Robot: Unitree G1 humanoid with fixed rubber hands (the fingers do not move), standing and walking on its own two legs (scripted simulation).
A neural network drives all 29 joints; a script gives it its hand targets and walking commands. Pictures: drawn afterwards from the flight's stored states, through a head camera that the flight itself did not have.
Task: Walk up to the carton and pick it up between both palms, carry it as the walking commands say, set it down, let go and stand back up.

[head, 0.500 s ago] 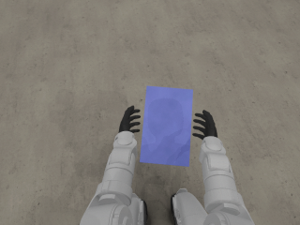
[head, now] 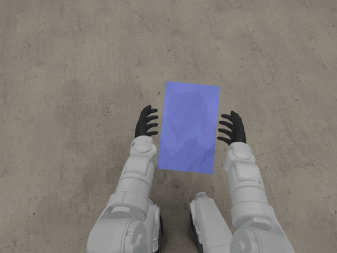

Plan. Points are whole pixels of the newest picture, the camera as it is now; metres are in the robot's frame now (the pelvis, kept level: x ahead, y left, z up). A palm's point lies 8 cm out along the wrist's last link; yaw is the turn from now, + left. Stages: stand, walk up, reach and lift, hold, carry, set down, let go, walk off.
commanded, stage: set down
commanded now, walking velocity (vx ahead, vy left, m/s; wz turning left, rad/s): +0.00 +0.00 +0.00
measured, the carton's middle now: (186, 128) +0.44 -0.07 -0.15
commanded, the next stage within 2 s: none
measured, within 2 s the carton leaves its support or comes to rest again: neither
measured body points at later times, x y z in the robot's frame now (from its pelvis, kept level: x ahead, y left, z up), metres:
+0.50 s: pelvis -0.02 -0.01 -0.07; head +0.20 -0.02 +0.32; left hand +0.43 +0.04 -0.15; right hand +0.39 -0.19 -0.15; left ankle +0.06 +0.09 -0.62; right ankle +0.07 -0.14 -0.62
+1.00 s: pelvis -0.03 -0.01 -0.13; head +0.24 -0.01 +0.23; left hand +0.46 +0.05 -0.24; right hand +0.42 -0.19 -0.23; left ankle +0.06 +0.09 -0.62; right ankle +0.07 -0.14 -0.62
